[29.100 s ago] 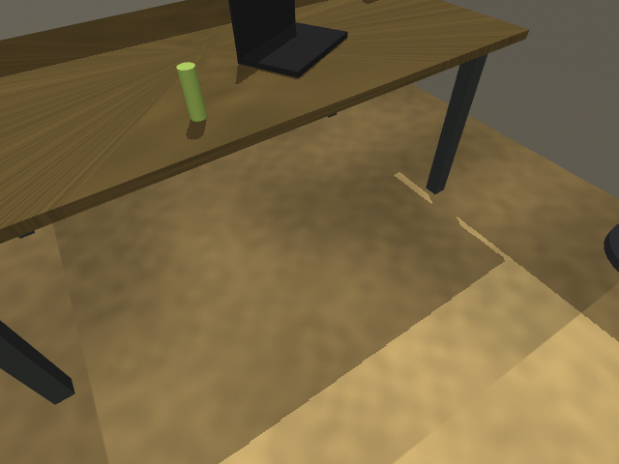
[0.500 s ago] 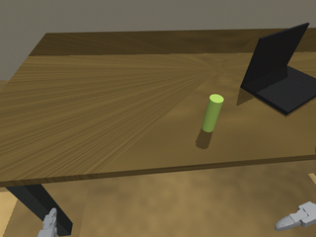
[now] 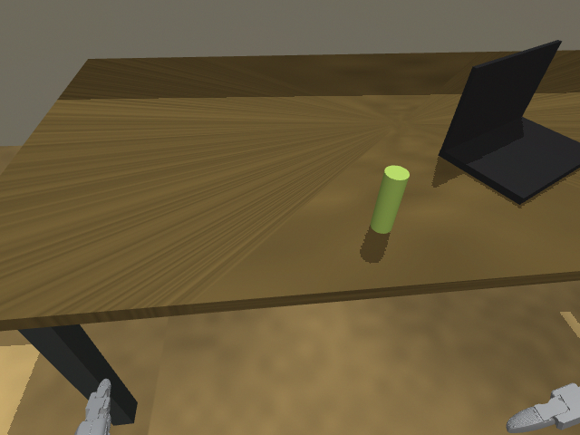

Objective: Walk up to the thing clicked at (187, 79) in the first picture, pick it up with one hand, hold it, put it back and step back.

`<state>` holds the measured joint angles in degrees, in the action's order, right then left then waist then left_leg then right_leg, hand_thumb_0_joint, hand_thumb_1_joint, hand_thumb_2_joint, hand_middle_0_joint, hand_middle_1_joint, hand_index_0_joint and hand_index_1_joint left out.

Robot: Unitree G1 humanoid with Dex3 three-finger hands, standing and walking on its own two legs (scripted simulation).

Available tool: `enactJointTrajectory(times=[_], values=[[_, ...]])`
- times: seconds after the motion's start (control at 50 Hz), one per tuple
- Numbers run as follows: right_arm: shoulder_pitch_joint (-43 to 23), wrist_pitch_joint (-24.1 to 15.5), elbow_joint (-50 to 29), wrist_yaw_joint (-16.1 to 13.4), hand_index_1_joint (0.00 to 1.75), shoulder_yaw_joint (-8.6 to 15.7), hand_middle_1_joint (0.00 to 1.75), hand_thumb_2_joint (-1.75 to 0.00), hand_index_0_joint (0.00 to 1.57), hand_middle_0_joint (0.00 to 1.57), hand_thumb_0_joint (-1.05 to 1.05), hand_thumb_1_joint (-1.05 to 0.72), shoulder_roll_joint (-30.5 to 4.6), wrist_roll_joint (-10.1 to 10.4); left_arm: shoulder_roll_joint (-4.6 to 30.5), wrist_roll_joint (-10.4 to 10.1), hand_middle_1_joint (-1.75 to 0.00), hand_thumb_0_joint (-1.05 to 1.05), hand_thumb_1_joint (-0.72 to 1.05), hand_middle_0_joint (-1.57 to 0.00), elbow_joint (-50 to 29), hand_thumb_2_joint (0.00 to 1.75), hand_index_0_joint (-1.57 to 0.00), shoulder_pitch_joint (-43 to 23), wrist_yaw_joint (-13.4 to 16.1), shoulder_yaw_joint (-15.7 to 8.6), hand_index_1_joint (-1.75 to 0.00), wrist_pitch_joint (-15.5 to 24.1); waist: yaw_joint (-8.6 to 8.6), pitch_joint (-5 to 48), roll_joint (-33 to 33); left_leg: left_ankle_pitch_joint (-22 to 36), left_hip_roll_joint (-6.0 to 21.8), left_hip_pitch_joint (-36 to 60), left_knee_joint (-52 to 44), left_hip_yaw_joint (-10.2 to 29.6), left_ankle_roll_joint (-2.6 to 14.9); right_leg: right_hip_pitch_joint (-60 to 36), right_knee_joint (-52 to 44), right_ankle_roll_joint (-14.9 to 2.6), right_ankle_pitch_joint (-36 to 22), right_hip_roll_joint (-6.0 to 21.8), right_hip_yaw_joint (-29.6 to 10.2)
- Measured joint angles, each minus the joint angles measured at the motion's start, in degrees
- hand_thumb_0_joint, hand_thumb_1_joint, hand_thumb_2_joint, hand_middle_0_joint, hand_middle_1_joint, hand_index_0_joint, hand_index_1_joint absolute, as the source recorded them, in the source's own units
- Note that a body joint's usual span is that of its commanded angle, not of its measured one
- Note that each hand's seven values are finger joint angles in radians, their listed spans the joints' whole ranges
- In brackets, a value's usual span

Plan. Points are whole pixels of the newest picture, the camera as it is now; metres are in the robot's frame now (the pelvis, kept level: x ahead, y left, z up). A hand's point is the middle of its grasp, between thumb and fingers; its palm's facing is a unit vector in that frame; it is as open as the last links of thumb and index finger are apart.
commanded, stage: home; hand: right
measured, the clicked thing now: (388, 201) +0.51 -0.20 +0.04
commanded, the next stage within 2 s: none
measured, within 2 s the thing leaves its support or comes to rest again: neither
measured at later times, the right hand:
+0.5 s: hand (430, 426) +0.17 -0.19 -0.07, palm faces +0.10 +0.97 -0.22, open 17.4 cm
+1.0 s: hand (411, 408) +0.20 -0.18 -0.10, palm faces +0.06 +0.97 -0.23, open 17.4 cm
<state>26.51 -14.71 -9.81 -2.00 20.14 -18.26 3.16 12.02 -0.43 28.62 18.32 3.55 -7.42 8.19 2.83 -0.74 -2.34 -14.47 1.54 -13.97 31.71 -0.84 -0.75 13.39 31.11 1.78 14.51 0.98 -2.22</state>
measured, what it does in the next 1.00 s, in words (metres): stands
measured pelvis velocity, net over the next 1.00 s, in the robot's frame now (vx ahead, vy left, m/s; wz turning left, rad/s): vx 0.03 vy -0.01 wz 0.03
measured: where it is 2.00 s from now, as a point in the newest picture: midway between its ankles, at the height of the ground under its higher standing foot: outside the picture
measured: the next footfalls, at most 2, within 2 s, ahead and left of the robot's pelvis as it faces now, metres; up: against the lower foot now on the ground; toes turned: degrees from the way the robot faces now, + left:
none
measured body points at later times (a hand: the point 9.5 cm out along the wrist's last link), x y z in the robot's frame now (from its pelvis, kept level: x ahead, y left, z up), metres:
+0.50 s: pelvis +0.01 -0.01 +0.00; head +0.02 -0.01 +0.45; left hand +0.18 +0.23 -0.08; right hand +0.16 -0.24 -0.06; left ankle +0.03 +0.13 -0.73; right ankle +0.03 -0.14 -0.73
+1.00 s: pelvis +0.03 -0.01 +0.00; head +0.05 -0.01 +0.45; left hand +0.16 +0.23 -0.11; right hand +0.20 -0.23 -0.08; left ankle +0.03 +0.13 -0.73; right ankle +0.03 -0.14 -0.73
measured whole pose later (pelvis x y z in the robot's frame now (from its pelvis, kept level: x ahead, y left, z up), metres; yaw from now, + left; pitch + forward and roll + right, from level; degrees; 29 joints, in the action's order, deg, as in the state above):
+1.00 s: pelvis +0.03 -0.01 +0.00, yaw +2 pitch +0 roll +0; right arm 12.3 -6.5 34.1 -4.8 0.5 -10.2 -0.3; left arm 11.9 0.8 41.1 12.4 1.8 0.0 3.7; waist 0.4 -2.1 0.0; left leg -14.4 1.1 -14.7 29.0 0.6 -1.3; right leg 14.0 29.7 1.2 15.8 1.5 -0.6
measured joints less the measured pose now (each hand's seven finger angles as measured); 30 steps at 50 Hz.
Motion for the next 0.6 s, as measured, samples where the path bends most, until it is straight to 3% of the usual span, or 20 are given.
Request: enactJointTrajectory(times=[0.08,0.14,0.26,0.36,0.48,0.6], values=[[0.22,-0.91,2.25,0.54,0.06,-0.86,0.06,-0.07,0.07,0.05,-0.01,0.54,0.57,0.01,0.49,-0.27,-0.08,-0.01,-0.48,-0.07,-1.08,0.12,-0.07,0.19,-0.16,-0.27,-0.08,0.49,-0.16,-0.27,0.20,0.36,0.09,1.14,-1.04,0.11,-0.10,-1.23,-1.17,-0.14,-0.42,-0.08,0.15],[0.53,-1.21,4.49,0.65,0.06,-1.97,0.06,-0.07,0.07,0.06,-0.01,0.53,1.40,0.04,0.53,-0.53,-0.11,-0.01,-0.38,-0.09,-0.84,0.22,-0.09,-0.17,-0.16,0.98,-0.11,0.74,-0.22,-0.82,0.69,0.70,-0.02,1.58,-1.78,0.25,-0.13,-1.69,-1.79,-0.18,-0.63,0.04,0.31],[0.56,-0.13,10.71,0.92,0.06,-8.25,0.06,-0.07,0.06,0.05,-0.01,0.53,4.37,-0.82,-2.15,0.01,-0.17,-0.01,-0.04,-0.12,3.73,0.43,-0.12,-3.45,-0.84,5.29,-0.17,0.93,-0.58,-1.90,1.66,1.34,-0.16,0.85,-2.62,0.38,-0.13,-0.87,-2.26,-0.15,-0.97,0.18,0.46],[-0.37,2.53,18.47,0.98,0.06,-13.31,0.06,-0.07,0.07,0.06,-0.01,0.53,6.29,-2.04,-3.27,0.82,-0.21,0.00,0.29,-0.15,6.55,0.59,-0.15,-5.77,-0.77,5.43,-0.21,0.42,-1.47,-2.24,1.63,1.45,0.07,0.55,-3.04,0.25,-0.36,-0.32,-2.34,-0.36,-0.98,-0.05,0.35],[-4.97,5.11,30.55,0.14,0.05,-17.15,0.06,-0.06,0.06,0.06,-0.01,0.53,7.48,-2.75,-1.75,0.34,-0.26,0.01,0.64,-0.18,7.70,0.76,-0.18,-7.51,0.27,5.92,-0.25,0.22,-2.38,-2.28,2.29,1.33,0.14,0.15,-3.09,0.31,-0.52,0.20,-2.12,-0.53,-0.70,-0.11,0.42],[-10.96,7.12,40.48,-0.04,0.05,-19.79,0.06,-0.06,0.06,0.06,-0.01,0.53,8.10,-3.28,-1.93,0.28,-0.29,0.01,0.82,-0.19,8.10,0.86,-0.19,-7.95,0.21,7.06,-0.28,-0.19,-2.87,-1.76,3.58,1.15,-0.09,-0.38,-3.04,0.54,-0.46,0.66,-1.94,-0.43,-0.33,0.12,0.66]])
